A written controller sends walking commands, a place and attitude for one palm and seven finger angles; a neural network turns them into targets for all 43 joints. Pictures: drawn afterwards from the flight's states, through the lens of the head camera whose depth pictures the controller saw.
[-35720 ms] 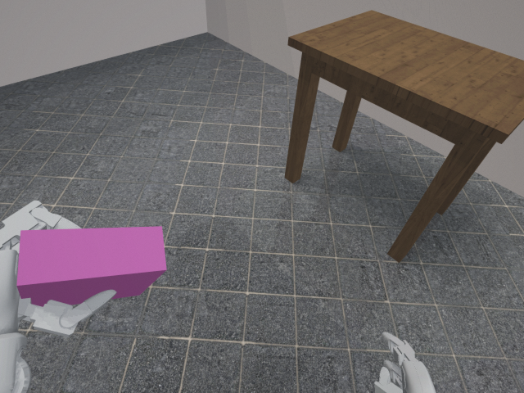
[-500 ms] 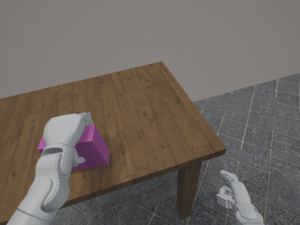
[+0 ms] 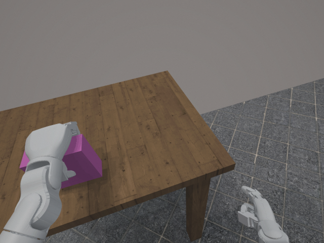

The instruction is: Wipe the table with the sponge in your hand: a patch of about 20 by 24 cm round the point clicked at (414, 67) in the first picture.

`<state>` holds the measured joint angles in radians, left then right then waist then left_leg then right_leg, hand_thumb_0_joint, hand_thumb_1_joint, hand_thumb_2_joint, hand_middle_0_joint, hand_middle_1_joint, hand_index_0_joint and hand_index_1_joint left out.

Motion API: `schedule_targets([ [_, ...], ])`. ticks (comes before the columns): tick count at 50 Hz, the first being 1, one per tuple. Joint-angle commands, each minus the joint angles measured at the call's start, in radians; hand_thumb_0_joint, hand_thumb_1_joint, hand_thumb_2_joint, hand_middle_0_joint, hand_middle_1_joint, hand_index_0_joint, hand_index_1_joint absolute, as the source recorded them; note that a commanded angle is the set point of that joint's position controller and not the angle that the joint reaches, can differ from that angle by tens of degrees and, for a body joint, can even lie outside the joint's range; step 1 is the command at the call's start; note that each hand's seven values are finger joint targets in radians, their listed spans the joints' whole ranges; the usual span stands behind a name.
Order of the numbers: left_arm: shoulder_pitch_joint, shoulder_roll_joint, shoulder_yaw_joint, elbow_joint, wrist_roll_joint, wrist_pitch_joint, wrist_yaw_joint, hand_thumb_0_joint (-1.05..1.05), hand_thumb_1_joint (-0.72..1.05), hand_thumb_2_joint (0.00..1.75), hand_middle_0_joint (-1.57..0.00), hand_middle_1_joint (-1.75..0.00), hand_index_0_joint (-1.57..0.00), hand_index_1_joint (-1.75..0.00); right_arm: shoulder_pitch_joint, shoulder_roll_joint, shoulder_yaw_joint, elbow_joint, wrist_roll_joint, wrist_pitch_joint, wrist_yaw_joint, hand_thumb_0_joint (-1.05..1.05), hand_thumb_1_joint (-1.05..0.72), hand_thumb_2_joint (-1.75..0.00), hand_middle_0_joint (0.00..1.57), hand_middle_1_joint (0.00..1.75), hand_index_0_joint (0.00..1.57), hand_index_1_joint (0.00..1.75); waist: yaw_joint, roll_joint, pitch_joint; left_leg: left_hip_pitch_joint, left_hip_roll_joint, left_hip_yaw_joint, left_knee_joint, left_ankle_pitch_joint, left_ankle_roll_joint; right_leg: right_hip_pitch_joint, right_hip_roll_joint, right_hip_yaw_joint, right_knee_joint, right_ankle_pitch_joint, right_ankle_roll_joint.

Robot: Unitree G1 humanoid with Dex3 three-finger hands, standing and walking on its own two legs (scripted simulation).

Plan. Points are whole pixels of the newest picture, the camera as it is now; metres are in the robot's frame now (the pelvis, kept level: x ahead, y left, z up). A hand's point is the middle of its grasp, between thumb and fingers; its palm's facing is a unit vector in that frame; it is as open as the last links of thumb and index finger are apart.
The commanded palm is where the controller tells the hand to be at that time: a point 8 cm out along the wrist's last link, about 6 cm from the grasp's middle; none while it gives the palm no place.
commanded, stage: move the sponge above the wiping area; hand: left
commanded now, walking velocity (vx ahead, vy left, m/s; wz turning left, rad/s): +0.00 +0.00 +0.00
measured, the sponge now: (70, 168) +0.25 +0.29 +0.07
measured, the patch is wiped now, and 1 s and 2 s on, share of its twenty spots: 0.05 0.05 0.05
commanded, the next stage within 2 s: none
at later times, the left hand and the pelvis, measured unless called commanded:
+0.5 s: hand (53, 152) +0.25 +0.29 +0.14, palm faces +0.17 -0.07 -0.98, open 9.6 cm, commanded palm +0.20 +0.27 +0.19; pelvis -0.01 +0.01 +0.00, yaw +0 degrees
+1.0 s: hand (60, 154) +0.25 +0.28 +0.13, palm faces +0.13 -0.13 -0.98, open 9.6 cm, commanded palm +0.20 +0.27 +0.19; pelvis -0.02 +0.01 +0.00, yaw +0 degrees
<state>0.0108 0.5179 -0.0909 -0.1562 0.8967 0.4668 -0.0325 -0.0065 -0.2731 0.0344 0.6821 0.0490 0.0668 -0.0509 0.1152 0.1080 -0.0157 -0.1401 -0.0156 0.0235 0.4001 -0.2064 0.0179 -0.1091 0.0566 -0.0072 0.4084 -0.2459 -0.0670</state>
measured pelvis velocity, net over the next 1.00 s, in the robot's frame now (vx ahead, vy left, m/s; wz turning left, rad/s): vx -0.02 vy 0.01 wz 0.01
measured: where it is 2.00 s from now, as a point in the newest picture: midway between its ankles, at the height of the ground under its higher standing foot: outside the picture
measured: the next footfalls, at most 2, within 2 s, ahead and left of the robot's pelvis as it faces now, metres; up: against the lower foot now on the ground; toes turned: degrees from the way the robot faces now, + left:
none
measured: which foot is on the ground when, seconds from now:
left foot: down 0.00-1.00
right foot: down 0.00-1.00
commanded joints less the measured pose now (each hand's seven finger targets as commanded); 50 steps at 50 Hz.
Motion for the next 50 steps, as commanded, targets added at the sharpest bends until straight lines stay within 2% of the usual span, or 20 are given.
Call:
schedule_targets([
  [1, -0.229, 0.185, 0.134, -0.144, 0.012, 0.055, 0.031, 0.00, 0.10, 1.30, -1.20, -1.60, -1.20, -1.60, -0.253, -0.077, -0.022, -0.183, 0.013, -0.050, 0.004, 0.00, -0.90, -0.90, 0.20, 0.30, 0.20, 0.30, 0.006, -0.053, -0.155, 0.040, -0.016, -0.077, -0.019, 0.250, 0.021, 0.007, -0.052, 0.134, -0.058, 0.253, -0.013],
  [4, -0.203, 0.191, 0.119, -0.151, 0.016, 0.083, -0.009, 0.00, 0.10, 1.30, -1.20, -1.60, -1.20, -1.60, -0.288, -0.084, -0.018, -0.196, 0.014, -0.046, -0.002, 0.00, -0.90, -0.90, 0.20, 0.30, 0.20, 0.30, 0.004, -0.094, -0.155, 0.041, -0.023, -0.080, -0.016, 0.230, 0.030, 0.002, -0.046, 0.158, -0.062, 0.240, -0.012],
  [5, -0.227, 0.143, 0.067, -0.183, 0.013, 0.074, -0.022, 0.00, 0.10, 1.30, -1.20, -1.60, -1.20, -1.60, -0.268, -0.078, -0.017, -0.209, 0.015, -0.049, -0.004, 0.00, -0.90, -0.90, 0.20, 0.30, 0.20, 0.30, -0.012, -0.105, -0.183, 0.040, -0.021, -0.068, -0.012, 0.229, 0.037, 0.019, -0.057, 0.133, -0.051, 0.249, 0.000],
  [6, -0.223, 0.202, 0.114, -0.187, 0.025, 0.061, -0.025, 0.00, 0.10, 1.30, -1.20, -1.60, -1.20, -1.60, -0.253, -0.080, -0.021, -0.202, 0.012, -0.048, -0.005, 0.00, -0.90, -0.90, 0.20, 0.30, 0.20, 0.30, -0.005, -0.113, -0.191, 0.049, -0.022, -0.076, -0.008, 0.231, 0.037, 0.012, -0.054, 0.139, -0.053, 0.241, -0.001],
  [7, -0.259, 0.167, 0.070, -0.215, 0.031, 0.045, -0.034, 0.00, 0.10, 1.30, -1.20, -1.60, -1.20, -1.60, -0.260, -0.077, -0.015, -0.211, 0.009, -0.049, -0.007, 0.00, -0.90, -0.90, 0.20, 0.30, 0.20, 0.30, -0.014, -0.106, -0.200, 0.056, -0.025, -0.076, -0.009, 0.235, 0.039, 0.014, -0.055, 0.134, -0.053, 0.246, 0.001],
  [11, -0.314, 0.242, 0.141, -0.279, 0.064, -0.045, 0.008, 0.00, 0.10, 1.30, -1.20, -1.60, -1.20, -1.60, -0.228, -0.063, -0.020, -0.203, -0.006, -0.074, -0.019, 0.00, -0.90, -0.90, 0.20, 0.30, 0.20, 0.30, 0.003, -0.060, -0.252, 0.110, -0.023, -0.088, -0.008, 0.251, 0.041, 0.016, -0.043, 0.139, -0.058, 0.209, -0.014],
  [12, -0.333, 0.215, 0.121, -0.281, 0.067, -0.061, 0.019, 0.00, 0.10, 1.30, -1.20, -1.60, -1.20, -1.60, -0.227, -0.059, -0.019, -0.199, -0.009, -0.075, -0.019, 0.00, -0.90, -0.90, 0.20, 0.30, 0.20, 0.30, -0.002, -0.046, -0.246, 0.114, -0.022, -0.089, -0.015, 0.253, 0.037, 0.015, -0.042, 0.140, -0.064, 0.212, -0.015],
  [14, -0.342, 0.301, 0.213, -0.291, 0.081, -0.067, 0.056, 0.00, 0.10, 1.30, -1.20, -1.60, -1.20, -1.60, -0.242, -0.067, -0.020, -0.188, -0.012, -0.077, -0.017, 0.00, -0.90, -0.90, 0.20, 0.30, 0.20, 0.30, 0.024, -0.007, -0.248, 0.121, -0.021, -0.102, -0.022, 0.252, 0.031, 0.023, -0.027, 0.182, -0.070, 0.203, -0.037],
  [17, -0.325, 0.239, 0.191, -0.210, 0.069, -0.035, 0.094, 0.00, 0.10, 1.30, -1.20, -1.60, -1.20, -1.60, -0.240, -0.061, -0.024, -0.173, -0.005, -0.068, -0.006, 0.00, -0.90, -0.90, 0.20, 0.30, 0.20, 0.30, 0.022, -0.019, -0.213, 0.087, -0.015, -0.086, -0.028, 0.260, 0.016, 0.020, -0.038, 0.152, -0.069, 0.209, -0.029],
  [19, -0.276, 0.256, 0.228, -0.185, 0.037, 0.012, 0.102, 0.00, 0.10, 1.30, -1.20, -1.60, -1.20, -1.60, -0.277, -0.068, -0.020, -0.170, 0.001, -0.062, 0.002, 0.00, -0.90, -0.90, 0.20, 0.30, 0.20, 0.30, 0.042, -0.017, -0.181, 0.072, -0.015, -0.092, -0.041, 0.228, 0.014, 0.017, -0.032, 0.171, -0.079, 0.173, -0.036],
  [23, -0.195, 0.156, 0.131, -0.162, -0.013, 0.078, 0.047, 0.00, 0.10, 1.30, -1.20, -1.60, -1.20, -1.60, -0.287, -0.074, -0.020, -0.181, 0.014, -0.045, 0.009, 0.00, -0.90, -0.90, 0.20, 0.30, 0.20, 0.30, 0.020, -0.067, -0.160, 0.042, -0.013, -0.080, -0.044, 0.218, 0.016, 0.016, -0.048, 0.128, -0.074, 0.199, -0.009],
  [27, -0.209, 0.071, 0.006, -0.195, -0.005, 0.091, -0.025, 0.00, 0.10, 1.30, -1.20, -1.60, -1.20, -1.60, -0.291, -0.073, -0.009, -0.206, 0.021, -0.044, 0.005, 0.00, -0.90, -0.90, 0.20, 0.30, 0.20, 0.30, -0.015, -0.091, -0.129, 0.037, -0.013, -0.086, -0.048, 0.157, 0.028, -0.030, -0.048, 0.112, -0.085, 0.125, 0.000],
  [30, -0.311, 0.124, 0.012, -0.256, 0.045, 0.054, -0.036, 0.00, 0.10, 1.30, -1.20, -1.60, -1.20, -1.60, -0.276, -0.068, -0.007, -0.217, 0.013, -0.056, -0.008, 0.00, -0.90, -0.90, 0.20, 0.30, 0.20, 0.30, -0.018, -0.078, -0.180, 0.064, -0.017, -0.090, -0.044, 0.125, 0.039, -0.033, -0.043, 0.121, -0.077, 0.066, -0.006],
  [34, -0.436, 0.297, 0.162, -0.371, 0.115, -0.045, 0.027, 0.00, 0.10, 1.30, -1.20, -1.60, -1.20, -1.60, -0.264, -0.067, -0.015, -0.205, -0.013, -0.071, -0.019, 0.00, -0.90, -0.90, 0.20, 0.30, 0.20, 0.30, 0.018, -0.009, -0.280, 0.127, -0.014, -0.121, -0.047, 0.181, 0.037, 0.028, -0.016, 0.163, -0.064, 0.104, -0.034],
  [35, -0.436, 0.239, 0.125, -0.367, 0.116, -0.065, 0.049, 0.00, 0.10, 1.30, -1.20, -1.60, -1.20, -1.60, -0.252, -0.047, -0.014, -0.207, -0.014, -0.082, -0.020, 0.00, -0.90, -0.90, 0.20, 0.30, 0.20, 0.30, 0.017, 0.007, -0.300, 0.134, -0.012, -0.111, -0.042, 0.221, 0.034, 0.040, -0.023, 0.134, -0.049, 0.128, -0.032],
  [39, -0.400, 0.233, 0.183, -0.159, 0.058, -0.040, 0.103, 0.00, 0.10, 1.30, -1.20, -1.60, -1.20, -1.60, -0.256, -0.057, -0.014, -0.154, 0.001, -0.075, -0.011, 0.00, -0.90, -0.90, 0.20, 0.30, 0.20, 0.30, 0.024, -0.022, -0.152, 0.092, -0.007, -0.120, -0.078, 0.137, 0.015, -0.033, -0.014, 0.152, -0.105, 0.060, -0.042],
  [40, -0.396, 0.161, 0.129, -0.149, 0.035, -0.022, 0.105, 0.00, 0.10, 1.30, -1.20, -1.60, -1.20, -1.60, -0.263, -0.050, -0.013, -0.158, 0.008, -0.075, -0.006, 0.00, -0.90, -0.90, 0.20, 0.30, 0.20, 0.30, 0.016, -0.034, -0.164, 0.076, -0.003, -0.102, -0.078, 0.138, 0.012, -0.018, -0.031, 0.115, -0.096, 0.067, -0.025],
  [44, -0.284, 0.139, 0.115, -0.131, -0.001, 0.059, 0.066, 0.00, 0.10, 1.30, -1.20, -1.60, -1.20, -1.60, -0.302, -0.070, -0.010, -0.170, 0.016, -0.050, 0.005, 0.00, -0.90, -0.90, 0.20, 0.30, 0.20, 0.30, 0.028, -0.021, -0.142, 0.051, -0.010, -0.098, -0.085, 0.153, 0.005, -0.007, -0.030, 0.131, -0.097, 0.099, -0.029],
  [45, -0.266, 0.066, 0.044, -0.154, -0.007, 0.070, 0.044, 0.00, 0.10, 1.30, -1.20, -1.60, -1.20, -1.60, -0.300, -0.065, -0.009, -0.186, 0.019, -0.048, 0.010, 0.00, -0.90, -0.90, 0.20, 0.30, 0.20, 0.30, 0.014, -0.029, -0.153, 0.044, -0.007, -0.087, -0.080, 0.169, 0.007, 0.003, -0.039, 0.100, -0.082, 0.126, -0.019],
  [50, -0.167, 0.074, 0.020, -0.270, 0.014, 0.094, -0.016, 0.00, 0.10, 1.30, -1.20, -1.60, -1.20, -1.60, -0.295, -0.069, -0.010, -0.223, 0.015, -0.031, 0.023, 0.00, -0.90, -0.90, 0.20, 0.30, 0.20, 0.30, 0.008, -0.097, -0.217, 0.055, -0.006, -0.090, -0.053, 0.218, 0.028, 0.037, -0.038, 0.096, -0.053, 0.189, -0.011],
])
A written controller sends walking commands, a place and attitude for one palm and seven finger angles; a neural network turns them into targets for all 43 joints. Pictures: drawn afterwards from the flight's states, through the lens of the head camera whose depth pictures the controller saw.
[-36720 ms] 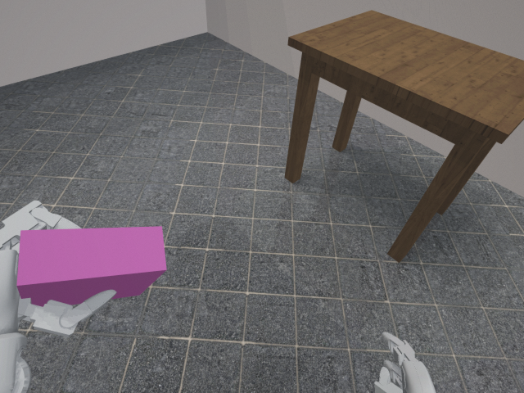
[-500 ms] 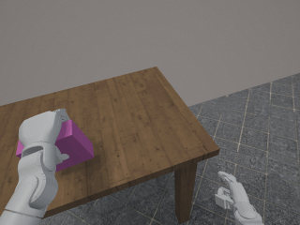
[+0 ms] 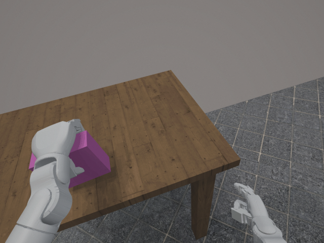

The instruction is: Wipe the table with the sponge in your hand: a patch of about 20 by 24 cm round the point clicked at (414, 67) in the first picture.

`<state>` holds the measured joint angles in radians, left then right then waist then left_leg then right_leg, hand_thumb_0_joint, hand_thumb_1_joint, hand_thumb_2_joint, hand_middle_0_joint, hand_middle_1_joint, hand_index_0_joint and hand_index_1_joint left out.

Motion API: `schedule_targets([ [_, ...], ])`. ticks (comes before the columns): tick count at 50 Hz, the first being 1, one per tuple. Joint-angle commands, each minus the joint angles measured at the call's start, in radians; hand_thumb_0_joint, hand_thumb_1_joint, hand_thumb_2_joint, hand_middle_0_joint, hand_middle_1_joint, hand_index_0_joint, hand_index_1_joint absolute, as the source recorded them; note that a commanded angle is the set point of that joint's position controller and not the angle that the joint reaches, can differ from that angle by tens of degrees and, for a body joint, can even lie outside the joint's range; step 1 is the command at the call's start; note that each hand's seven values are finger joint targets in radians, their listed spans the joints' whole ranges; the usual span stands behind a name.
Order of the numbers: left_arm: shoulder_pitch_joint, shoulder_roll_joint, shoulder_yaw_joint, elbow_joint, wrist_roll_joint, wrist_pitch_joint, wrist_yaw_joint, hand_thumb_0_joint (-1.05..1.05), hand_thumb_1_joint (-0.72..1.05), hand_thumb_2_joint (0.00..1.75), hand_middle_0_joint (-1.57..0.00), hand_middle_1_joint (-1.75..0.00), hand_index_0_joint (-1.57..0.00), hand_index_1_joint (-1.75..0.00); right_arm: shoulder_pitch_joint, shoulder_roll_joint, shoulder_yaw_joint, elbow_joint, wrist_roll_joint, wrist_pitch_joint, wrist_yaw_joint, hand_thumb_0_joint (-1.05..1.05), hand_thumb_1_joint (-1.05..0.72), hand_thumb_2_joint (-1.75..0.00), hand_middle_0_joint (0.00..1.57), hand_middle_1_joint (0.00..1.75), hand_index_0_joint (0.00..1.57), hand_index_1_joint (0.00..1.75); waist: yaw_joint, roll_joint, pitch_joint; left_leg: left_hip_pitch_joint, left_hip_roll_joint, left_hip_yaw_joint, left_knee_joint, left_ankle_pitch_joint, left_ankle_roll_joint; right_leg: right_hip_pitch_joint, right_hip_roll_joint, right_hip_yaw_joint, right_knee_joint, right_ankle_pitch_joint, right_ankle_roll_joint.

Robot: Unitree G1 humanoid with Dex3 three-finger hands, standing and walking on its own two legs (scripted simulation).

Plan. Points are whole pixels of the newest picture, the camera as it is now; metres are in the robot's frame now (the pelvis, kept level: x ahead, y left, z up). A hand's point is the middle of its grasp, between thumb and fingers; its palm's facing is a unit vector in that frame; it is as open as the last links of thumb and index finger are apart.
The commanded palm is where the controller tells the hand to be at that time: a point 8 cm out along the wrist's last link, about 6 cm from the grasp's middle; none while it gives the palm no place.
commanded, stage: move the sponge above the wiping area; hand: left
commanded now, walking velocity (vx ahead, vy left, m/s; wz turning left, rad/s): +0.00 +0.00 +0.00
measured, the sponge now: (78, 166) +0.26 +0.27 +0.07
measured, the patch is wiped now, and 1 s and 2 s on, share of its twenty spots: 0.05 0.05 0.05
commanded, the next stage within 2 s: lower the sponge onto the table in 1.70 s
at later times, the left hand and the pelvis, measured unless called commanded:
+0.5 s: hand (74, 160) +0.26 +0.26 +0.11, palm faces +0.00 -0.13 -0.99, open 9.6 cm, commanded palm +0.22 +0.26 +0.19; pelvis +0.00 -0.01 +0.00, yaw +1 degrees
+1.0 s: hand (75, 165) +0.25 +0.26 +0.09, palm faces -0.07 -0.10 -0.99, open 9.6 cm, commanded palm +0.23 +0.26 +0.19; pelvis +0.01 +0.00 +0.00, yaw +1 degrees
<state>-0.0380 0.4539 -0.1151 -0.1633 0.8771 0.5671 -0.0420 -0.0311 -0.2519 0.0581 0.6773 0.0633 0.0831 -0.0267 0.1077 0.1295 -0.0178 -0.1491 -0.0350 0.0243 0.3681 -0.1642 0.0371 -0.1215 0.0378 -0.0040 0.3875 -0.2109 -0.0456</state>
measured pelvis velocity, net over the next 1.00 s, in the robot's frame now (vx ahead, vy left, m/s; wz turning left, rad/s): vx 0.01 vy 0.00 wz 0.01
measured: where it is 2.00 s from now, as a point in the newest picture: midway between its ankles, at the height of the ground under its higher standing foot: outside the picture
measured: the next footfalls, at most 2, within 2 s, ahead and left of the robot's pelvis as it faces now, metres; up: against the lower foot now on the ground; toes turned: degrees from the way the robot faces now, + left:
none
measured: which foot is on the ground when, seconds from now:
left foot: down 0.00-1.00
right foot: down 0.00-1.00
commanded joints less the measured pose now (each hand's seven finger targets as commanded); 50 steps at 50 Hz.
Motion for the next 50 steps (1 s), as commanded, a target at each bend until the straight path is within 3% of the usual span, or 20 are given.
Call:
schedule_targets([
  [1, -0.155, 0.179, 0.064, -0.270, 0.051, -0.014, -0.009, 0.00, 0.10, 1.30, -1.20, -1.60, -1.20, -1.60, -0.264, -0.091, -0.032, -0.214, -0.002, -0.044, -0.003, 0.00, -0.90, -0.90, 0.20, 0.30, 0.20, 0.30, 0.011, -0.124, -0.204, 0.066, 0.012, -0.095, -0.019, 0.172, 0.010, 0.037, -0.019, 0.106, -0.037, 0.146, -0.032],
  [4, -0.264, 0.308, 0.157, -0.367, 0.107, -0.051, 0.023, 0.00, 0.10, 1.30, -1.20, -1.60, -1.20, -1.60, -0.269, -0.092, -0.034, -0.216, -0.018, -0.044, -0.012, 0.00, -0.90, -0.90, 0.20, 0.30, 0.20, 0.30, 0.028, -0.074, -0.243, 0.099, 0.011, -0.112, -0.016, 0.174, 0.015, 0.051, -0.003, 0.150, -0.035, 0.121, -0.049],
  [8, -0.326, 0.305, 0.169, -0.291, 0.132, -0.103, 0.088, 0.00, 0.10, 1.30, -1.20, -1.60, -1.20, -1.60, -0.230, -0.080, -0.041, -0.182, -0.023, -0.060, -0.021, 0.00, -0.90, -0.90, 0.20, 0.30, 0.20, 0.30, 0.028, -0.042, -0.225, 0.121, 0.012, -0.110, -0.012, 0.195, 0.006, 0.031, -0.003, 0.147, -0.052, 0.114, -0.058],
  [9, -0.322, 0.349, 0.220, -0.286, 0.124, -0.097, 0.101, 0.00, 0.10, 1.30, -1.20, -1.60, -1.20, -1.60, -0.242, -0.085, -0.041, -0.177, -0.022, -0.066, -0.021, 0.00, -0.90, -0.90, 0.20, 0.30, 0.20, 0.30, 0.040, -0.021, -0.220, 0.125, 0.007, -0.116, -0.015, 0.180, 0.009, 0.033, 0.009, 0.176, -0.062, 0.105, -0.071],
  [10, -0.329, 0.281, 0.169, -0.272, 0.104, -0.097, 0.108, 0.00, 0.10, 1.30, -1.20, -1.60, -1.20, -1.60, -0.245, -0.071, -0.039, -0.177, -0.014, -0.071, -0.019, 0.00, -0.90, -0.90, 0.20, 0.30, 0.20, 0.30, 0.026, -0.028, -0.217, 0.121, 0.010, -0.104, -0.013, 0.187, 0.005, 0.032, -0.004, 0.149, -0.056, 0.109, -0.059],
  [14, -0.249, 0.259, 0.175, -0.153, 0.037, -0.031, 0.087, 0.00, 0.10, 1.30, -1.20, -1.60, -1.20, -1.60, -0.280, -0.090, -0.036, -0.161, -0.001, -0.068, -0.014, 0.00, -0.90, -0.90, 0.20, 0.30, 0.20, 0.30, 0.037, -0.039, -0.143, 0.079, 0.004, -0.101, -0.028, 0.154, -0.003, 0.014, -0.009, 0.155, -0.076, 0.105, -0.056],
  [16, -0.209, 0.208, 0.123, -0.151, 0.010, -0.007, 0.048, 0.00, 0.10, 1.30, -1.20, -1.60, -1.20, -1.60, -0.273, -0.091, -0.037, -0.168, 0.005, -0.063, -0.015, 0.00, -0.90, -0.90, 0.20, 0.30, 0.20, 0.30, 0.020, -0.074, -0.150, 0.064, 0.005, -0.088, -0.019, 0.164, -0.001, 0.026, -0.025, 0.129, -0.069, 0.147, -0.037],
  [20, -0.179, 0.146, 0.038, -0.173, 0.019, 0.008, -0.029, 0.00, 0.10, 1.30, -1.20, -1.60, -1.20, -1.60, -0.267, -0.095, -0.028, -0.197, 0.009, -0.056, -0.019, 0.00, -0.90, -0.90, 0.20, 0.30, 0.20, 0.30, -0.006, -0.105, -0.152, 0.053, 0.005, -0.087, -0.011, 0.149, 0.011, 0.011, -0.027, 0.113, -0.059, 0.141, -0.029],
  [22, -0.207, 0.167, 0.029, -0.203, 0.040, -0.013, -0.045, 0.00, 0.10, 1.30, -1.20, -1.60, -1.20, -1.60, -0.252, -0.096, -0.029, -0.202, 0.003, -0.055, -0.020, 0.00, -0.90, -0.90, 0.20, 0.30, 0.20, 0.30, -0.010, -0.093, -0.171, 0.064, 0.003, -0.092, -0.011, 0.149, 0.016, 0.013, -0.029, 0.113, -0.056, 0.143, -0.027],
  [24, -0.263, 0.268, 0.104, -0.264, 0.083, -0.042, -0.037, 0.00, 0.10, 1.30, -1.20, -1.60, -1.20, -1.60, -0.262, -0.099, -0.030, -0.207, -0.007, -0.058, -0.025, 0.00, -0.90, -0.90, 0.20, 0.30, 0.20, 0.30, 0.003, -0.097, -0.221, 0.088, 0.002, -0.102, 0.002, 0.161, 0.020, 0.030, -0.016, 0.150, -0.048, 0.144, -0.039],
  [27, -0.296, 0.314, 0.166, -0.322, 0.110, -0.119, 0.011, 0.00, 0.10, 1.30, -1.20, -1.60, -1.20, -1.60, -0.222, -0.086, -0.037, -0.204, -0.024, -0.069, -0.031, 0.00, -0.90, -0.90, 0.20, 0.30, 0.20, 0.30, 0.017, -0.088, -0.289, 0.118, -0.002, -0.097, 0.015, 0.231, 0.018, 0.080, -0.020, 0.144, -0.033, 0.208, -0.041],
  [29, -0.251, 0.422, 0.292, -0.337, 0.111, -0.143, 0.060, 0.00, 0.10, 1.30, -1.20, -1.60, -1.20, -1.60, -0.224, -0.092, -0.042, -0.189, -0.032, -0.075, -0.030, 0.00, -0.90, -0.90, 0.20, 0.30, 0.20, 0.30, 0.052, -0.049, -0.292, 0.125, -0.003, -0.110, 0.014, 0.246, 0.015, 0.095, -0.003, 0.189, -0.037, 0.224, -0.061],
  [30, -0.276, 0.328, 0.223, -0.317, 0.104, -0.146, 0.077, 0.00, 0.10, 1.30, -1.20, -1.60, -1.20, -1.60, -0.217, -0.069, -0.038, -0.191, -0.027, -0.079, -0.028, 0.00, -0.90, -0.90, 0.20, 0.30, 0.20, 0.30, 0.033, -0.063, -0.280, 0.117, 0.001, -0.094, 0.013, 0.262, 0.011, 0.092, -0.014, 0.159, -0.028, 0.236, -0.053],
  [34, -0.244, 0.329, 0.257, -0.171, 0.047, -0.077, 0.111, 0.00, 0.10, 1.30, -1.20, -1.60, -1.20, -1.60, -0.251, -0.095, -0.042, -0.157, -0.010, -0.068, -0.016, 0.00, -0.90, -0.90, 0.20, 0.30, 0.20, 0.30, 0.043, -0.024, -0.142, 0.081, 0.005, -0.100, -0.013, 0.181, -0.005, 0.016, -0.007, 0.180, -0.078, 0.137, -0.062],
  [35, -0.242, 0.263, 0.200, -0.169, 0.023, -0.062, 0.100, 0.00, 0.10, 1.30, -1.20, -1.60, -1.20, -1.60, -0.253, -0.088, -0.041, -0.164, -0.002, -0.067, -0.015, 0.00, -0.90, -0.90, 0.20, 0.30, 0.20, 0.30, 0.027, -0.032, -0.142, 0.071, 0.010, -0.085, -0.011, 0.176, -0.004, 0.022, -0.022, 0.148, -0.070, 0.141, -0.046],
  [41, -0.165, 0.192, 0.090, -0.116, -0.005, 0.006, -0.014, 0.00, 0.10, 1.30, -1.20, -1.60, -1.20, -1.60, -0.255, -0.105, -0.034, -0.188, 0.012, -0.059, -0.025, 0.00, -0.90, -0.90, 0.20, 0.30, 0.20, 0.30, -0.004, -0.117, -0.131, 0.033, 0.004, -0.084, -0.001, 0.126, 0.010, 0.001, -0.034, 0.126, -0.068, 0.129, -0.021],
  [46, -0.309, 0.272, 0.098, -0.259, 0.070, -0.083, -0.046, 0.00, 0.10, 1.30, -1.20, -1.60, -1.20, -1.60, -0.232, -0.097, -0.033, -0.208, -0.004, -0.081, -0.039, 0.00, -0.90, -0.90, 0.20, 0.30, 0.20, 0.30, -0.011, -0.089, -0.246, 0.091, -0.002, -0.095, 0.018, 0.164, 0.026, 0.030, -0.031, 0.124, -0.041, 0.150, -0.025],
  [48, -0.327, 0.311, 0.145, -0.314, 0.080, -0.153, -0.015, 0.00, 0.10, 1.30, -1.20, -1.60, -1.20, -1.60, -0.204, -0.089, -0.040, -0.206, -0.017, -0.091, -0.047, 0.00, -0.90, -0.90, 0.20, 0.30, 0.20, 0.30, 0.001, -0.065, -0.278, 0.129, 0.001, -0.106, 0.017, 0.196, 0.026, 0.043, -0.025, 0.125, -0.042, 0.165, -0.032],
  [49, -0.352, 0.379, 0.214, -0.343, 0.089, -0.175, 0.011, 0.00, 0.10, 1.30, -1.20, -1.60, -1.20, -1.60, -0.216, -0.091, -0.038, -0.201, -0.023, -0.101, -0.052, 0.00, -0.90, -0.90, 0.20, 0.30, 0.20, 0.30, 0.015, -0.035, -0.296, 0.146, 0.001, -0.115, 0.014, 0.190, 0.025, 0.052, -0.009, 0.161, -0.050, 0.152, -0.046],
  [50, -0.357, 0.352, 0.210, -0.324, 0.093, -0.198, 0.036, 0.00, 0.10, 1.30, -1.20, -1.60, -1.20, -1.60, -0.191, -0.075, -0.039, -0.194, -0.026, -0.111, -0.056, 0.00, -0.90, -0.90, 0.20, 0.30, 0.20, 0.30, 0.013, -0.057, -0.302, 0.141, 0.002, -0.103, 0.019, 0.214, 0.020, 0.064, -0.016, 0.136, -0.037, 0.175, -0.043],
])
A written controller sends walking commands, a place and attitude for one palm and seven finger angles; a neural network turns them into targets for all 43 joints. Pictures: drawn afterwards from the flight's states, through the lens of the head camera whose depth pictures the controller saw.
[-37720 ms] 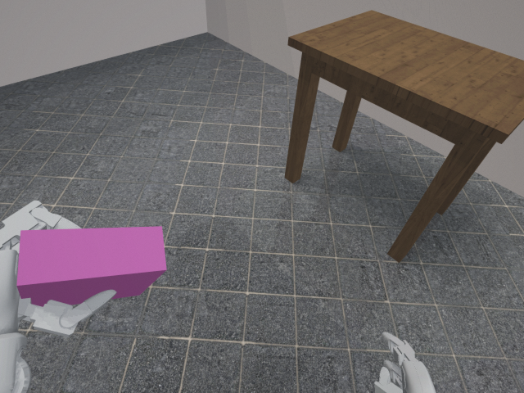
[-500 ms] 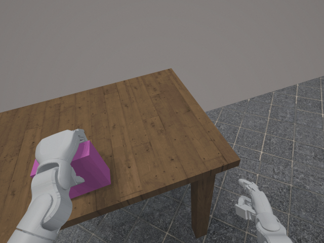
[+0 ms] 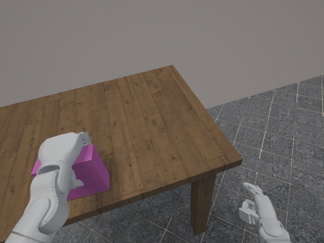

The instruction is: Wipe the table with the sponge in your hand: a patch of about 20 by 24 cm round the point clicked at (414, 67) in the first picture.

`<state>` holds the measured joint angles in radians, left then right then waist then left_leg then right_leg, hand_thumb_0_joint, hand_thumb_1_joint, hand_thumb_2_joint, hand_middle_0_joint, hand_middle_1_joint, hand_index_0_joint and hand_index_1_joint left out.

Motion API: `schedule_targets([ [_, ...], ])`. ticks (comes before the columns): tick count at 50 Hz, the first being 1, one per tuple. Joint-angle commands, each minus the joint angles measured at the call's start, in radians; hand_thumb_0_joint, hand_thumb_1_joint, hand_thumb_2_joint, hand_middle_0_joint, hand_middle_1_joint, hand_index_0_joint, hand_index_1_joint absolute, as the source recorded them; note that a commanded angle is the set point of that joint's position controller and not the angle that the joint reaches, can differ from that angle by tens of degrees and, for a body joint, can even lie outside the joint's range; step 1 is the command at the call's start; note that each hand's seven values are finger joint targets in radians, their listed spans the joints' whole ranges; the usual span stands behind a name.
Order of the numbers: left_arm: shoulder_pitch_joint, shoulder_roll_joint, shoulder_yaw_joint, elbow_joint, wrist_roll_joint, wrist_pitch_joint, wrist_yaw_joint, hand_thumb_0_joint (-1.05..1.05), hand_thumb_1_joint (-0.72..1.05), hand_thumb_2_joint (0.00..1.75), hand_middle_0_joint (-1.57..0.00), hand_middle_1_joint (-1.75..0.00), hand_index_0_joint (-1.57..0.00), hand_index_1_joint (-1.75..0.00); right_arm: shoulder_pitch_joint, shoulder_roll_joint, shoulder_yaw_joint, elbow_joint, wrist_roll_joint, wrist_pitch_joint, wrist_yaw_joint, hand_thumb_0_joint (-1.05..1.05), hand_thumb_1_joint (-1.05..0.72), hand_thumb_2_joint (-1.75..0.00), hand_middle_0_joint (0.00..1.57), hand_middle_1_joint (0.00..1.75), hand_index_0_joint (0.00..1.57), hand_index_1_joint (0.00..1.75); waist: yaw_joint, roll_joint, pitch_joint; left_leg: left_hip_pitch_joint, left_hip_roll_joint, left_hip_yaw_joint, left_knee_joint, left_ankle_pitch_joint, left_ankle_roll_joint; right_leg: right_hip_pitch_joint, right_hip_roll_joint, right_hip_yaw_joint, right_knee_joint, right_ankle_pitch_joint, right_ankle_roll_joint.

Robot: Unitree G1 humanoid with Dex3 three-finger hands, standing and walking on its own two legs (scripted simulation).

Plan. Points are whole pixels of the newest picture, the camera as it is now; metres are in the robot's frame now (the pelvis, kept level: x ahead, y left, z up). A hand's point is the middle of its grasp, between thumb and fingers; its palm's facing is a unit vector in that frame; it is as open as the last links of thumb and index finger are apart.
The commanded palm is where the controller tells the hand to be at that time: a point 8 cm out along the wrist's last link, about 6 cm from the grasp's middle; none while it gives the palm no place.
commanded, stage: move the sponge above the wiping area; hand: left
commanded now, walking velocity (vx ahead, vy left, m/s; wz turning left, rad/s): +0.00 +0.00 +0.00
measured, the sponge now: (78, 179) +0.24 +0.27 +0.04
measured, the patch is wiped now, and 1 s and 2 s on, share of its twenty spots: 0.05 0.05 0.05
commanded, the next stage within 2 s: lower the sponge onto the table in 0.70 s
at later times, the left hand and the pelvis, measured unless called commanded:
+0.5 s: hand (77, 158) +0.25 +0.25 +0.11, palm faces +0.05 -0.09 -1.00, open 9.5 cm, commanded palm +0.22 +0.26 +0.19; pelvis +0.00 +0.01 +0.00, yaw +0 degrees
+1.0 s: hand (72, 155) +0.25 +0.26 +0.12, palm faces +0.09 -0.07 -0.99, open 9.6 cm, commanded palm +0.22 +0.26 +0.19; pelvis +0.00 +0.00 +0.00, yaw +0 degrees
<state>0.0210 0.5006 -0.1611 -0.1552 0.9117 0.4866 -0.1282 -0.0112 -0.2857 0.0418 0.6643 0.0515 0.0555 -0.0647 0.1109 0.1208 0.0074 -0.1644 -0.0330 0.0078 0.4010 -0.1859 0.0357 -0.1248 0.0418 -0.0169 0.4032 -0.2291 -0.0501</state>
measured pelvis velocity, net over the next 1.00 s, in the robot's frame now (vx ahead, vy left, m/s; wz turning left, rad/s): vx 0.00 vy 0.00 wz -0.01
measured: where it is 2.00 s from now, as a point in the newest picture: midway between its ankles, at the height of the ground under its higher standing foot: outside the picture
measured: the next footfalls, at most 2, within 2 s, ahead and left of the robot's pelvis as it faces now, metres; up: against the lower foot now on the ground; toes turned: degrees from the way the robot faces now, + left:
none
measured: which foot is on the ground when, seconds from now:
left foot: down 0.00-1.00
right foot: down 0.00-1.00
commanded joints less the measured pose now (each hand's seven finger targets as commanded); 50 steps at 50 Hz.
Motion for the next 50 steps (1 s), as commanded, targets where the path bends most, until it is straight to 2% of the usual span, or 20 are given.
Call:
schedule_targets([
  [1, -0.370, 0.303, 0.276, -0.269, 0.048, -0.125, 0.143, 0.00, 0.10, 1.30, -1.20, -1.60, -1.20, -1.60, -0.200, -0.045, -0.028, -0.165, -0.015, -0.084, -0.015, 0.00, -0.90, -0.90, 0.20, 0.30, 0.20, 0.30, 0.015, -0.045, -0.280, 0.151, 0.001, -0.089, -0.020, 0.241, 0.014, 0.045, -0.018, 0.150, -0.066, 0.196, -0.043],
  [3, -0.368, 0.279, 0.287, -0.185, 0.016, -0.112, 0.170, 0.00, 0.10, 1.30, -1.20, -1.60, -1.20, -1.60, -0.200, -0.054, -0.031, -0.142, -0.006, -0.071, -0.007, 0.00, -0.90, -0.90, 0.20, 0.30, 0.20, 0.30, 0.016, -0.059, -0.224, 0.122, 0.009, -0.091, -0.040, 0.210, 0.000, 0.025, -0.023, 0.147, -0.085, 0.175, -0.041],
  [4, -0.351, 0.312, 0.328, -0.154, 0.014, -0.080, 0.182, 0.00, 0.10, 1.30, -1.20, -1.60, -1.20, -1.60, -0.234, -0.060, -0.028, -0.137, -0.001, -0.069, -0.003, 0.00, -0.90, -0.90, 0.20, 0.30, 0.20, 0.30, 0.033, -0.044, -0.191, 0.113, 0.008, -0.095, -0.050, 0.188, -0.001, 0.012, -0.011, 0.175, -0.097, 0.139, -0.054],
  [5, -0.380, 0.227, 0.252, -0.163, 0.005, -0.058, 0.188, 0.00, 0.10, 1.30, -1.20, -1.60, -1.20, -1.60, -0.245, -0.050, -0.024, -0.141, 0.005, -0.066, 0.006, 0.00, -0.90, -0.90, 0.20, 0.30, 0.20, 0.30, 0.021, -0.014, -0.198, 0.103, 0.013, -0.082, -0.054, 0.201, -0.008, 0.019, -0.026, 0.136, -0.084, 0.148, -0.043],
  [9, -0.220, 0.184, 0.228, -0.121, -0.031, 0.042, 0.153, 0.00, 0.10, 1.30, -1.20, -1.60, -1.20, -1.60, -0.287, -0.070, -0.023, -0.154, 0.010, -0.043, 0.023, 0.00, -0.90, -0.90, 0.20, 0.30, 0.20, 0.30, 0.037, -0.050, -0.174, 0.071, 0.009, -0.079, -0.056, 0.214, -0.012, 0.036, -0.025, 0.145, -0.079, 0.197, -0.044],
  [11, -0.180, 0.112, 0.149, -0.185, -0.043, 0.062, 0.113, 0.00, 0.10, 1.30, -1.20, -1.60, -1.20, -1.60, -0.283, -0.064, -0.023, -0.178, 0.017, -0.033, 0.032, 0.00, -0.90, -0.90, 0.20, 0.30, 0.20, 0.30, 0.020, -0.083, -0.203, 0.072, 0.013, -0.073, -0.049, 0.234, -0.005, 0.049, -0.034, 0.110, -0.063, 0.233, -0.026],
  [13, -0.187, 0.100, 0.113, -0.226, -0.032, 0.072, 0.084, 0.00, 0.10, 1.30, -1.20, -1.60, -1.20, -1.60, -0.285, -0.067, -0.023, -0.188, 0.017, -0.023, 0.034, 0.00, -0.90, -0.90, 0.20, 0.30, 0.20, 0.30, 0.006, -0.091, -0.204, 0.073, 0.013, -0.078, -0.047, 0.229, 0.001, 0.039, -0.033, 0.103, -0.058, 0.232, -0.023],
  [15, -0.210, 0.098, 0.089, -0.305, -0.014, 0.062, 0.069, 0.00, 0.10, 1.30, -1.20, -1.60, -1.20, -1.60, -0.286, -0.057, -0.016, -0.210, 0.015, -0.029, 0.032, 0.00, -0.90, -0.90, 0.20, 0.30, 0.20, 0.30, 0.001, -0.084, -0.239, 0.091, 0.015, -0.084, -0.045, 0.216, 0.012, 0.037, -0.027, 0.101, -0.048, 0.194, -0.025],
  [19, -0.378, 0.237, 0.166, -0.379, 0.069, 0.015, 0.102, 0.00, 0.10, 1.30, -1.20, -1.60, -1.20, -1.60, -0.276, -0.059, -0.014, -0.201, -0.004, -0.028, 0.016, 0.00, -0.90, -0.90, 0.20, 0.30, 0.20, 0.30, 0.007, -0.043, -0.258, 0.130, 0.022, -0.112, -0.057, 0.192, 0.015, 0.030, -0.002, 0.140, -0.054, 0.133, -0.044],
  [22, -0.445, 0.215, 0.153, -0.329, 0.108, -0.033, 0.158, 0.00, 0.10, 1.30, -1.20, -1.60, -1.20, -1.60, -0.240, -0.046, -0.021, -0.173, -0.011, -0.040, 0.013, 0.00, -0.90, -0.90, 0.20, 0.30, 0.20, 0.30, 0.009, -0.014, -0.268, 0.155, 0.025, -0.117, -0.060, 0.213, 0.001, 0.025, 0.001, 0.125, -0.057, 0.123, -0.052],
  [24, -0.442, 0.244, 0.203, -0.287, 0.093, -0.021, 0.184, 0.00, 0.10, 1.30, -1.20, -1.60, -1.20, -1.60, -0.258, -0.050, -0.021, -0.161, -0.006, -0.044, 0.016, 0.00, -0.90, -0.90, 0.20, 0.30, 0.20, 0.30, 0.027, -0.001, -0.248, 0.152, 0.020, -0.123, -0.073, 0.186, 0.002, 0.024, 0.014, 0.155, -0.070, 0.110, -0.067],
  [25, -0.448, 0.193, 0.166, -0.274, 0.074, -0.018, 0.193, 0.00, 0.10, 1.30, -1.20, -1.60, -1.20, -1.60, -0.258, -0.036, -0.019, -0.160, 0.000, -0.049, 0.019, 0.00, -0.90, -0.90, 0.20, 0.30, 0.20, 0.30, 0.021, -0.018, -0.265, 0.150, 0.021, -0.111, -0.070, 0.200, -0.003, 0.033, -0.001, 0.129, -0.063, 0.117, -0.055],
  [27, -0.381, 0.198, 0.197, -0.209, 0.030, 0.009, 0.198, 0.00, 0.10, 1.30, -1.20, -1.60, -1.20, -1.60, -0.273, -0.048, -0.023, -0.145, 0.005, -0.041, 0.028, 0.00, -0.90, -0.90, 0.20, 0.30, 0.20, 0.30, 0.032, -0.043, -0.234, 0.122, 0.016, -0.105, -0.075, 0.214, -0.013, 0.046, -0.007, 0.125, -0.078, 0.142, -0.051],
  [32, -0.196, 0.134, 0.164, -0.182, -0.033, 0.092, 0.130, 0.00, 0.10, 1.30, -1.20, -1.60, -1.20, -1.60, -0.300, -0.061, -0.017, -0.165, 0.016, -0.007, 0.039, 0.00, -0.90, -0.90, 0.20, 0.30, 0.20, 0.30, 0.030, -0.082, -0.188, 0.069, 0.013, -0.080, -0.069, 0.211, -0.009, 0.052, -0.022, 0.118, -0.077, 0.191, -0.033],
  [35, -0.201, 0.079, 0.096, -0.218, -0.026, 0.112, 0.087, 0.00, 0.10, 1.30, -1.20, -1.60, -1.20, -1.60, -0.302, -0.059, -0.007, -0.192, 0.022, 0.000, 0.041, 0.00, -0.90, -0.90, 0.20, 0.30, 0.20, 0.30, 0.004, -0.091, -0.186, 0.058, 0.015, -0.074, -0.060, 0.175, 0.000, 0.027, -0.024, 0.111, -0.074, 0.158, -0.028],
  [40, -0.327, 0.220, 0.163, -0.337, 0.048, 0.063, 0.085, 0.00, 0.10, 1.30, -1.20, -1.60, -1.20, -1.60, -0.285, -0.061, -0.010, -0.206, 0.007, -0.010, 0.024, 0.00, -0.90, -0.90, 0.20, 0.30, 0.20, 0.30, 0.004, -0.067, -0.272, 0.094, 0.005, -0.084, -0.035, 0.185, 0.019, 0.054, -0.021, 0.141, -0.053, 0.148, -0.035],
  [44, -0.432, 0.298, 0.223, -0.340, 0.099, -0.010, 0.137, 0.00, 0.10, 1.30, -1.20, -1.60, -1.20, -1.60, -0.273, -0.058, -0.015, -0.183, -0.006, -0.034, 0.005, 0.00, -0.90, -0.90, 0.20, 0.30, 0.20, 0.30, 0.014, -0.009, -0.251, 0.138, 0.005, -0.106, -0.042, 0.165, 0.016, 0.027, 0.000, 0.181, -0.085, 0.087, -0.057],
  [45, -0.445, 0.235, 0.177, -0.327, 0.092, -0.027, 0.151, 0.00, 0.10, 1.30, -1.20, -1.60, -1.20, -1.60, -0.255, -0.042, -0.015, -0.180, -0.004, -0.046, 0.002, 0.00, -0.90, -0.90, 0.20, 0.30, 0.20, 0.30, 0.005, -0.009, -0.261, 0.147, 0.004, -0.096, -0.036, 0.183, 0.014, 0.027, -0.007, 0.159, -0.078, 0.097, -0.053],
  [49, -0.342, 0.255, 0.245, -0.195, 0.028, -0.020, 0.172, 0.00, 0.10, 1.30, -1.20, -1.60, -1.20, -1.60, -0.266, -0.056, -0.022, -0.154, 0.004, -0.052, 0.008, 0.00, -0.90, -0.90, 0.20, 0.30, 0.20, 0.30, 0.030, -0.027, -0.199, 0.118, 0.002, -0.099, -0.057, 0.151, 0.004, 0.023, -0.007, 0.182, -0.105, 0.088, -0.058],
  [50, -0.343, 0.207, 0.208, -0.179, 0.015, -0.007, 0.170, 0.00, 0.10, 1.30, -1.20, -1.60, -1.20, -1.60, -0.269, -0.050, -0.020, -0.152, 0.008, -0.051, 0.011, 0.00, -0.90, -0.90, 0.20, 0.30, 0.20, 0.30, 0.019, -0.049, -0.204, 0.099, 0.005, -0.086, -0.057, 0.157, 0.001, 0.035, -0.020, 0.156, -0.095, 0.102, -0.044],
])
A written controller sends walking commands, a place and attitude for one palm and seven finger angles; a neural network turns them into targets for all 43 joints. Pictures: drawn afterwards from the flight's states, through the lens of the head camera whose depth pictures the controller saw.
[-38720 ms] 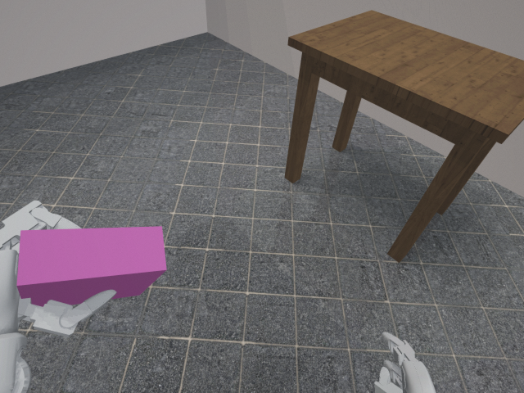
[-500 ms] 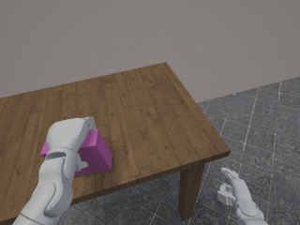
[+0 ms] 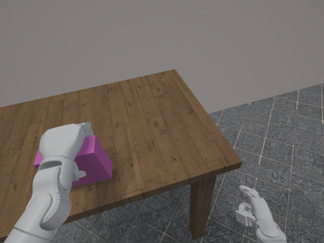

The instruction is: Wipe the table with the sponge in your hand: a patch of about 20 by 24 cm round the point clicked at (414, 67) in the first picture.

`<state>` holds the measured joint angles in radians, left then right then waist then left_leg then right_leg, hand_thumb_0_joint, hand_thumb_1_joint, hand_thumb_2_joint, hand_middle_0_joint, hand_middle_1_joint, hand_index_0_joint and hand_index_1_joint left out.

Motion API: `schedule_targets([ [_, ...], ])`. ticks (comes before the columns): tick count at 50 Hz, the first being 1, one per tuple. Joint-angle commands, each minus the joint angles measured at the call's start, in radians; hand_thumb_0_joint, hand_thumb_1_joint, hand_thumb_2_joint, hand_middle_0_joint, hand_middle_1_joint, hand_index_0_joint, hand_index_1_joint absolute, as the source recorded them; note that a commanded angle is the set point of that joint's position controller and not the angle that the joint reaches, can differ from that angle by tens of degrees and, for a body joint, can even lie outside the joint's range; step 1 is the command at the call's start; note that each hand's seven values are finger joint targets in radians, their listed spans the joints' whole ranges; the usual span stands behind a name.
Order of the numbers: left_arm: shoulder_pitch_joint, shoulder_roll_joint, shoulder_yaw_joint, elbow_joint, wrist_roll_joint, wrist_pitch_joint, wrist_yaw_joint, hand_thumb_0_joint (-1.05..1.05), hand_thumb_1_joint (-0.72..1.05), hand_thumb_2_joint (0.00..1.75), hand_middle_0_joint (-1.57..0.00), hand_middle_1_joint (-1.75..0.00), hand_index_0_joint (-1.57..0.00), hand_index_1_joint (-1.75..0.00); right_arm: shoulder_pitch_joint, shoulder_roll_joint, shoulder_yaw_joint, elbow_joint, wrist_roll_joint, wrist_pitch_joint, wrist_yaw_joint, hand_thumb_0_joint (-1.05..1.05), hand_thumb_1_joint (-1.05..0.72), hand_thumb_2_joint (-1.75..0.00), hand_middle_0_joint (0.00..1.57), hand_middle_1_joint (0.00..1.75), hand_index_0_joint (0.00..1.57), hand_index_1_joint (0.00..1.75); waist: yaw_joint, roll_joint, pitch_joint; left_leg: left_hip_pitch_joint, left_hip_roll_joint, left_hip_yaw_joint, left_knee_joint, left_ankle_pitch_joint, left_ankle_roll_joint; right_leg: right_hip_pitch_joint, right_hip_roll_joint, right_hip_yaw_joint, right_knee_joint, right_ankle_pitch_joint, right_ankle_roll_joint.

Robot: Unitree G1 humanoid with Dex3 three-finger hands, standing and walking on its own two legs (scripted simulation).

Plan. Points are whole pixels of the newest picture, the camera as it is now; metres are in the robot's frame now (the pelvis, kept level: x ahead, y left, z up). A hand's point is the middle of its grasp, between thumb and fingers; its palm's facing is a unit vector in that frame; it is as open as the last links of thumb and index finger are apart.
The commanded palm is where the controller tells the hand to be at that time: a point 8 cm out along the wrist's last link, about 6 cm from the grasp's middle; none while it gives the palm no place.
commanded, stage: lower the sponge onto the table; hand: left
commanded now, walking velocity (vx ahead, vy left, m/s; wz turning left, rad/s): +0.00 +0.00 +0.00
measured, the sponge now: (81, 168) +0.25 +0.27 +0.06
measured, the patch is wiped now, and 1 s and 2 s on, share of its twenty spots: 0.05 0.05 0.25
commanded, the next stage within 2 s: wipe forward along the first lane in 0.78 s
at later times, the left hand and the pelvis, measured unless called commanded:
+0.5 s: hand (73, 152) +0.26 +0.28 +0.11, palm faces +0.08 -0.08 -0.99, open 9.6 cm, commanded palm +0.22 +0.27 +0.17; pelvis +0.00 +0.00 +0.00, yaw +0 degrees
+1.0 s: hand (79, 157) +0.26 +0.27 +0.09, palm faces +0.02 -0.08 -1.00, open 9.6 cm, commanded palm +0.24 +0.27 +0.15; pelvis +0.01 +0.01 +0.00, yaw +0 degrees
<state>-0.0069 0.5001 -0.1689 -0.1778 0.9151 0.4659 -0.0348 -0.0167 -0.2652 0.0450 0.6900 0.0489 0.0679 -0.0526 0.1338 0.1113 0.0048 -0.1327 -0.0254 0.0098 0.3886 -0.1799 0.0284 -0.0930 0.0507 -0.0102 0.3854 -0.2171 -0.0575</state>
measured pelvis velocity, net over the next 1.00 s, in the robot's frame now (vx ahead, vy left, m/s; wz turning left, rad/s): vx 0.01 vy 0.01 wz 0.01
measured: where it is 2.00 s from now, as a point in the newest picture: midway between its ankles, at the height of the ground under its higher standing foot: outside the picture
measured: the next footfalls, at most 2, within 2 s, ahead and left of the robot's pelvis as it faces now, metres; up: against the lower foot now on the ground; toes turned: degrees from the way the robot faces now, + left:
none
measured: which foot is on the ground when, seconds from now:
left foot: down 0.00-1.00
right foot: down 0.00-1.00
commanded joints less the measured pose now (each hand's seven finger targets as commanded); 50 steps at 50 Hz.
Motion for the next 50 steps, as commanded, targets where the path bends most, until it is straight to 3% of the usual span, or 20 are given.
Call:
schedule_targets([
  [1, -0.287, 0.217, 0.230, -0.118, 0.004, 0.035, 0.073, 0.00, 0.10, 1.30, -1.20, -1.60, -1.20, -1.60, -0.267, -0.079, -0.027, -0.170, 0.011, -0.059, 0.002, 0.00, -0.90, -0.90, 0.20, 0.30, 0.20, 0.30, 0.003, -0.045, -0.184, 0.055, -0.004, -0.083, -0.040, 0.157, 0.006, 0.000, -0.033, 0.152, -0.078, 0.110, -0.035],
  [4, -0.183, 0.216, 0.241, -0.110, -0.014, 0.094, 0.039, 0.00, 0.10, 1.30, -1.20, -1.60, -1.20, -1.60, -0.292, -0.094, -0.026, -0.181, 0.013, -0.043, 0.013, 0.00, -0.90, -0.90, 0.20, 0.30, 0.20, 0.30, 0.013, -0.054, -0.182, 0.029, -0.006, -0.081, -0.032, 0.172, 0.005, 0.016, -0.033, 0.172, -0.067, 0.157, -0.036],
  [7, -0.156, 0.140, 0.152, -0.168, -0.022, 0.104, -0.011, 0.00, 0.10, 1.30, -1.20, -1.60, -1.20, -1.60, -0.289, -0.089, -0.023, -0.202, 0.019, -0.035, 0.021, 0.00, -0.90, -0.90, 0.20, 0.30, 0.20, 0.30, -0.013, -0.089, -0.200, 0.026, -0.008, -0.074, -0.017, 0.195, 0.015, 0.016, -0.044, 0.137, -0.048, 0.205, -0.016],
  [9, -0.149, 0.171, 0.168, -0.187, -0.006, 0.102, -0.030, 0.00, 0.10, 1.30, -1.20, -1.60, -1.20, -1.60, -0.294, -0.091, -0.022, -0.212, 0.017, -0.035, 0.018, 0.00, -0.90, -0.90, 0.20, 0.30, 0.20, 0.30, -0.016, -0.090, -0.192, 0.033, -0.007, -0.081, -0.011, 0.175, 0.022, -0.007, -0.033, 0.160, -0.052, 0.173, -0.022],
  [10, -0.162, 0.159, 0.148, -0.203, 0.001, 0.090, -0.036, 0.00, 0.10, 1.30, -1.20, -1.60, -1.20, -1.60, -0.276, -0.087, -0.020, -0.218, 0.017, -0.038, 0.018, 0.00, -0.90, -0.90, 0.20, 0.30, 0.20, 0.30, -0.022, -0.096, -0.210, 0.027, -0.008, -0.074, -0.004, 0.175, 0.026, 0.004, -0.043, 0.142, -0.041, 0.177, -0.015],
  [14, -0.309, 0.284, 0.233, -0.229, 0.052, 0.019, -0.010, 0.00, 0.10, 1.30, -1.20, -1.60, -1.20, -1.60, -0.255, -0.091, -0.022, -0.206, 0.001, -0.045, -0.010, 0.00, -0.90, -0.90, 0.20, 0.30, 0.20, 0.30, -0.027, -0.094, -0.208, 0.063, -0.011, -0.083, -0.002, 0.134, 0.030, -0.026, -0.029, 0.178, -0.071, 0.099, -0.022],
  [17, -0.359, 0.245, 0.215, -0.174, 0.059, -0.057, 0.041, 0.00, 0.10, 1.30, -1.20, -1.60, -1.20, -1.60, -0.217, -0.077, -0.027, -0.185, -0.002, -0.069, -0.025, 0.00, -0.90, -0.90, 0.20, 0.30, 0.20, 0.30, -0.031, -0.044, -0.195, 0.082, -0.010, -0.084, -0.011, 0.121, 0.024, -0.047, -0.029, 0.157, -0.087, 0.053, -0.026],
  [19, -0.334, 0.266, 0.256, -0.160, 0.050, -0.071, 0.064, 0.00, 0.10, 1.30, -1.20, -1.60, -1.20, -1.60, -0.226, -0.081, -0.030, -0.180, -0.001, -0.079, -0.026, 0.00, -0.90, -0.90, 0.20, 0.30, 0.20, 0.30, -0.012, -0.010, -0.203, 0.096, -0.011, -0.092, -0.017, 0.127, 0.019, -0.039, -0.019, 0.183, -0.090, 0.065, -0.043],
  [20, -0.305, 0.225, 0.237, -0.145, 0.036, -0.073, 0.073, 0.00, 0.10, 1.30, -1.20, -1.60, -1.20, -1.60, -0.213, -0.073, -0.034, -0.175, 0.003, -0.081, -0.023, 0.00, -0.90, -0.90, 0.20, 0.30, 0.20, 0.30, -0.016, -0.024, -0.221, 0.091, -0.007, -0.081, -0.012, 0.151, 0.018, -0.021, -0.028, 0.154, -0.074, 0.097, -0.035],
  [23, -0.240, 0.151, 0.190, -0.109, -0.002, -0.040, 0.076, 0.00, 0.10, 1.30, -1.20, -1.60, -1.20, -1.60, -0.233, -0.081, -0.038, -0.172, 0.007, -0.073, -0.007, 0.00, -0.90, -0.90, 0.20, 0.30, 0.20, 0.30, -0.012, -0.024, -0.189, 0.069, -0.003, -0.079, -0.023, 0.173, 0.006, -0.019, -0.037, 0.137, -0.073, 0.148, -0.026],
  [27, -0.204, 0.116, 0.141, -0.092, 0.009, 0.026, 0.049, 0.00, 0.10, 1.30, -1.20, -1.60, -1.20, -1.60, -0.249, -0.092, -0.036, -0.181, 0.012, -0.061, 0.007, 0.00, -0.90, -0.90, 0.20, 0.30, 0.20, 0.30, -0.018, -0.068, -0.192, 0.039, -0.004, -0.077, -0.029, 0.169, 0.010, -0.010, -0.038, 0.126, -0.062, 0.156, -0.021],
  [29, -0.160, 0.174, 0.189, -0.109, 0.022, 0.044, 0.040, 0.00, 0.10, 1.30, -1.20, -1.60, -1.20, -1.60, -0.268, -0.098, -0.035, -0.190, 0.008, -0.054, 0.008, 0.00, -0.90, -0.90, 0.20, 0.30, 0.20, 0.30, -0.004, -0.074, -0.205, 0.044, -0.009, -0.080, -0.019, 0.179, 0.016, 0.002, -0.031, 0.154, -0.057, 0.166, -0.028],
  [32, -0.201, 0.147, 0.149, -0.191, 0.039, 0.012, 0.033, 0.00, 0.10, 1.30, -1.20, -1.60, -1.20, -1.60, -0.242, -0.087, -0.034, -0.202, 0.003, -0.052, 0.013, 0.00, -0.90, -0.90, 0.20, 0.30, 0.20, 0.30, -0.018, -0.083, -0.257, 0.063, -0.005, -0.081, -0.012, 0.227, 0.021, 0.021, -0.035, 0.121, -0.034, 0.220, -0.022],
  [34, -0.188, 0.214, 0.217, -0.227, 0.047, -0.007, 0.050, 0.00, 0.10, 1.30, -1.20, -1.60, -1.20, -1.60, -0.252, -0.088, -0.037, -0.205, -0.002, -0.053, 0.010, 0.00, -0.90, -0.90, 0.20, 0.30, 0.20, 0.30, 0.000, -0.064, -0.264, 0.082, -0.005, -0.091, -0.009, 0.232, 0.024, 0.024, -0.020, 0.153, -0.037, 0.214, -0.033],
  [35, -0.183, 0.140, 0.161, -0.209, 0.039, -0.014, 0.055, 0.00, 0.10, 1.30, -1.20, -1.60, -1.20, -1.60, -0.231, -0.074, -0.034, -0.208, 0.000, -0.058, 0.011, 0.00, -0.90, -0.90, 0.20, 0.30, 0.20, 0.30, -0.014, -0.088, -0.257, 0.073, -0.003, -0.078, -0.005, 0.241, 0.025, 0.022, -0.029, 0.119, -0.025, 0.228, -0.024],
  [37, -0.169, 0.108, 0.141, -0.151, 0.026, -0.015, 0.060, 0.00, 0.10, 1.30, -1.20, -1.60, -1.20, -1.60, -0.220, -0.079, -0.036, -0.191, 0.004, -0.053, 0.013, 0.00, -0.90, -0.90, 0.20, 0.30, 0.20, 0.30, -0.023, -0.098, -0.183, 0.061, 0.004, -0.087, -0.020, 0.206, 0.016, -0.028, -0.028, 0.113, -0.050, 0.187, -0.021],
  [44, -0.206, 0.098, 0.117, -0.114, 0.053, 0.029, 0.074, 0.00, 0.10, 1.30, -1.20, -1.60, -1.20, -1.60, -0.250, -0.085, -0.033, -0.187, 0.009, -0.042, 0.013, 0.00, -0.90, -0.90, 0.20, 0.30, 0.20, 0.30, -0.018, -0.066, -0.168, 0.060, 0.004, -0.095, -0.040, 0.155, 0.014, -0.047, -0.013, 0.124, -0.059, 0.109, -0.036],
  [46, -0.268, 0.092, 0.097, -0.063, 0.062, 0.035, 0.072, 0.00, 0.10, 1.30, -1.20, -1.60, -1.20, -1.60, -0.236, -0.086, -0.029, -0.171, 0.011, -0.038, 0.009, 0.00, -0.90, -0.90, 0.20, 0.30, 0.20, 0.30, -0.033, -0.083, -0.177, 0.048, 0.003, -0.085, -0.041, 0.133, 0.013, -0.052, -0.021, 0.101, -0.058, 0.089, -0.027],
  [49, -0.301, 0.157, 0.152, -0.006, 0.068, 0.042, 0.071, 0.00, 0.10, 1.30, -1.20, -1.60, -1.20, -1.60, -0.242, -0.096, -0.027, -0.162, 0.010, -0.030, -0.003, 0.00, -0.90, -0.90, 0.20, 0.30, 0.20, 0.30, -0.028, -0.108, -0.180, 0.046, -0.002, -0.085, -0.042, 0.116, 0.016, -0.047, -0.014, 0.128, -0.067, 0.081, -0.031],
  [50, -0.314, 0.116, 0.119, -0.004, 0.065, 0.036, 0.066, 0.00, 0.10, 1.30, -1.20, -1.60, -1.20, -1.60, -0.233, -0.087, -0.026, -0.169, 0.014, -0.033, -0.004, 0.00, -0.90, -0.90, 0.20, 0.30, 0.20, 0.30, -0.036, -0.119, -0.204, 0.037, -0.003, -0.078, -0.036, 0.125, 0.017, -0.032, -0.022, 0.100, -0.054, 0.091, -0.023],
])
